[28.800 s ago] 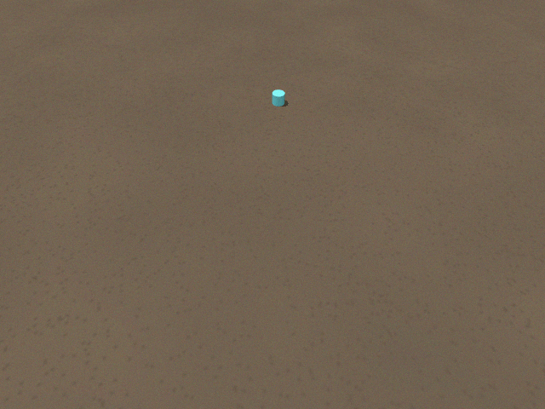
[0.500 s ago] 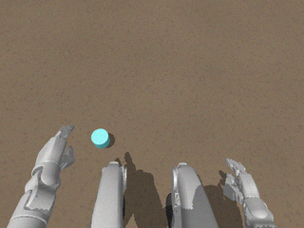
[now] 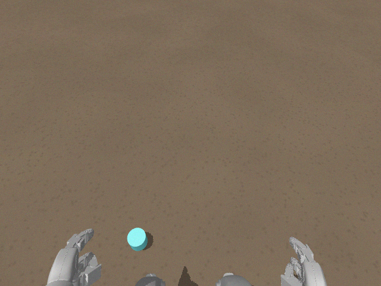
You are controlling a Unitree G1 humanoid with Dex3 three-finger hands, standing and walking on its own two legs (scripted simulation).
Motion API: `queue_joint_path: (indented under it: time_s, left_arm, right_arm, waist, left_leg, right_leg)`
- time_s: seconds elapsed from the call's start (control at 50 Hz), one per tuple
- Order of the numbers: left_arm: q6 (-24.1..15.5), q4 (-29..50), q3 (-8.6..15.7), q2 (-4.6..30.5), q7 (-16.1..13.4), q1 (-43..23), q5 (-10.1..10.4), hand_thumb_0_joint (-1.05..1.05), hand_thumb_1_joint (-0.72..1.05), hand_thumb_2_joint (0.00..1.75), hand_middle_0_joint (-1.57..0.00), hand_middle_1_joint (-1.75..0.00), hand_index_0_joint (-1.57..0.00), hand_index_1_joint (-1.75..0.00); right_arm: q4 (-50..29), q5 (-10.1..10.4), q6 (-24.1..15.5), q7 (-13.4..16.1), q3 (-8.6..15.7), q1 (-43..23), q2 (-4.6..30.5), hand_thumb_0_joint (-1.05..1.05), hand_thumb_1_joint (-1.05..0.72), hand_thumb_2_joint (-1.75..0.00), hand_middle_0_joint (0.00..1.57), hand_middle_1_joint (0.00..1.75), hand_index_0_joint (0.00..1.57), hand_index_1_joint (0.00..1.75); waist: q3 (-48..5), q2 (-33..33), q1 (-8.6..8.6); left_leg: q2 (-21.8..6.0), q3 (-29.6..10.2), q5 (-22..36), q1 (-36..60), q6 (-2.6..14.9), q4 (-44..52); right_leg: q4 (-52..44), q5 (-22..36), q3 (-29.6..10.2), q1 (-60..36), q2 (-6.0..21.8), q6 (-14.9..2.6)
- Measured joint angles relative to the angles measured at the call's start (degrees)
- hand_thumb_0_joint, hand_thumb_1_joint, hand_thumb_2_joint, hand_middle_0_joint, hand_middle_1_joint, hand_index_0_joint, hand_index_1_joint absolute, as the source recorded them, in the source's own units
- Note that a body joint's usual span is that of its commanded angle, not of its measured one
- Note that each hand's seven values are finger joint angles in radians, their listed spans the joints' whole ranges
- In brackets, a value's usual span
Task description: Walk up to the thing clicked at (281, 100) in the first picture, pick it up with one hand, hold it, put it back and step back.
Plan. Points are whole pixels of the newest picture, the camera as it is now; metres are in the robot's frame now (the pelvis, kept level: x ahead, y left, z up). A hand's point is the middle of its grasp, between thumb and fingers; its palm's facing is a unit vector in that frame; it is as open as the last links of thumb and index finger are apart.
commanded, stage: home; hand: left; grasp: from above
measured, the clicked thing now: (137, 239) +0.42 +0.22 -0.66
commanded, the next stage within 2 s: none
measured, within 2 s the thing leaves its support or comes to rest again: neither
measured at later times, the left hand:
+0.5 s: hand (96, 278) +0.16 +0.18 -0.03, palm faces +0.07 -0.98 -0.19, open 7.4 cm
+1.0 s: hand (94, 277) +0.16 +0.18 -0.03, palm faces +0.05 -0.98 -0.20, open 7.4 cm
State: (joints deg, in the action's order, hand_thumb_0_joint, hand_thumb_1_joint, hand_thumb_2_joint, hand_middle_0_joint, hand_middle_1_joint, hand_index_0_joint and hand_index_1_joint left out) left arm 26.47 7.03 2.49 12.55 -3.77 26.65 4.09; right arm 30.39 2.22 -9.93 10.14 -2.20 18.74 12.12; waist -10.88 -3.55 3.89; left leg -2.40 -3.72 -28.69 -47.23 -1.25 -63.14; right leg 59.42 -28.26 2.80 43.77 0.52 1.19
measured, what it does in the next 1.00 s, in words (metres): stands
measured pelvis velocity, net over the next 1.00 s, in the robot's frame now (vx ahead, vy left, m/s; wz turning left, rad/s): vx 0.00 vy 0.00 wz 0.01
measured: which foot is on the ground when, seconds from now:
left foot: down 0.00-1.00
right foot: down 0.00-1.00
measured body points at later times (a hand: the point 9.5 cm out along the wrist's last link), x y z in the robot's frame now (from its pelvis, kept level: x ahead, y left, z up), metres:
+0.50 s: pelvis +0.00 -0.01 +0.02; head +0.02 +0.00 +0.47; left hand +0.16 +0.23 -0.01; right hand +0.18 -0.25 -0.04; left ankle +0.02 +0.13 -0.66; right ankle +0.01 -0.14 -0.66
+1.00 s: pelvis +0.00 +0.00 +0.02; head +0.01 +0.00 +0.47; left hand +0.16 +0.23 -0.01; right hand +0.16 -0.24 -0.05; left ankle +0.02 +0.13 -0.66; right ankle +0.01 -0.14 -0.66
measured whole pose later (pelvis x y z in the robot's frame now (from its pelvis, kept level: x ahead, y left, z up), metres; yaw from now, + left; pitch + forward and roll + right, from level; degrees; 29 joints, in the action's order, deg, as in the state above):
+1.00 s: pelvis +0.00 +0.00 +0.02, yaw +0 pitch +9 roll -2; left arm 26.2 7.2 1.9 12.7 -0.6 28.4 3.2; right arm 31.9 0.5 -15.2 11.1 -1.8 17.1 12.5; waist -8.8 -2.7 2.2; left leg -2.0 -3.4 -27.1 -39.8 -1.2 -58.0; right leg 54.6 -26.8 2.6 36.5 0.9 1.3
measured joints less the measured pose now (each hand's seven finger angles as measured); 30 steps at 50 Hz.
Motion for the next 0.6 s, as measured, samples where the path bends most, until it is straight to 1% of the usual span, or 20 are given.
queue_joint_path:
  time_s: [0.06, 0.12, 0.28, 0.42, 0.6]
  left_arm:
    - [0.5, 1.7, 0.1, -0.3, 0.7, 2.1, 0.4, 0.01, 0.9, 0.9, -0.2, -0.3, -0.2, -0.3]
    - [0.7, 2.1, 0.0, -0.3, 1.5, 3.0, 0.2, 0.01, 0.9, 0.9, -0.2, -0.3, -0.2, -0.3]
    - [0.4, 0.2, -0.2, -0.3, 3.2, 2.2, -0.5, 0.01, 0.9, 0.9, -0.2, -0.3, -0.2, -0.3]
    - [-0.2, 0.1, -0.5, -0.2, 3.3, 1.8, -1.1, 0.01, 0.9, 0.9, -0.2, -0.3, -0.2, -0.3]
    - [-0.3, 0.1, -0.7, 0.0, 2.9, 1.8, -1.1, 0.01, 0.9, 0.9, -0.2, -0.3, -0.2, -0.3]
  right_arm:
    - [-0.4, -0.3, -0.9, 0.7, 0.3, 0.5, 0.2, 0.01, -0.9, -0.9, 0.2, 0.3, 0.2, 0.3]
    - [-0.6, -0.6, -1.7, 1.0, 0.6, 0.2, 0.4, 0.01, -0.9, -0.9, 0.2, 0.3, 0.2, 0.3]
    - [-0.8, -1.3, -3.9, 0.8, 0.9, -2.2, 0.9, 0.01, -0.9, -0.9, 0.2, 0.3, 0.2, 0.3]
    - [-0.3, -1.7, -4.7, 0.7, 0.7, -3.1, 0.9, 0.01, -0.9, -0.9, 0.2, 0.3, 0.2, 0.3]
    - [1.0, -1.8, -4.7, 0.8, 0.3, -2.2, 0.4, 0.01, -0.9, -0.9, 0.2, 0.3, 0.2, 0.3]
  waist:
    - [-0.3, -0.2, -0.15]
    - [-0.3, -0.2, -0.47]
    - [0.8, 0.7, -1.49]
    - [1.8, 1.3, -1.88]
    - [1.9, 1.0, -1.73]
  left_leg:
    - [0.0, 0.1, 0.6, 3.2, 0.0, 2.5]
    - [0.1, 0.2, 0.9, 5.3, -0.04, 4.1]
    - [0.4, -0.1, 1.5, 7.0, -0.24, 5.2]
    - [0.5, -0.4, 1.6, 7.2, -0.36, 5.2]
    - [0.4, -0.2, 1.6, 7.6, -0.18, 5.2]
  right_leg:
    - [-2.5, 0.6, 0.0, -3.1, 0.0, -0.03]
    - [-3.9, 0.8, 0.0, -5.2, 0.1, -0.07]
    - [-4.5, 0.9, 0.4, -6.9, 0.4, -0.21]
    - [-4.5, 1.0, 0.6, -7.2, 0.5, -0.31]
    - [-4.8, 1.1, 0.4, -7.6, 0.4, -0.14]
